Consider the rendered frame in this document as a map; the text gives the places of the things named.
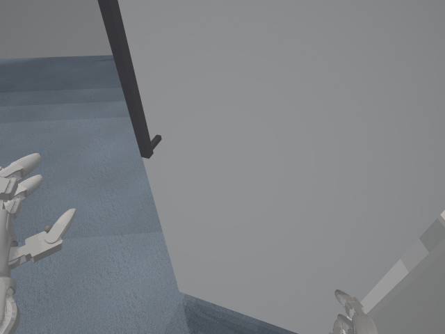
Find right robot hand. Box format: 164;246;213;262
329;289;379;334

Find handle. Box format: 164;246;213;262
98;0;162;159

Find robot left forearm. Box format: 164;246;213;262
0;276;20;334

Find fridge door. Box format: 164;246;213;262
118;0;445;334

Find left robot hand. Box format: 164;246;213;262
0;153;76;277

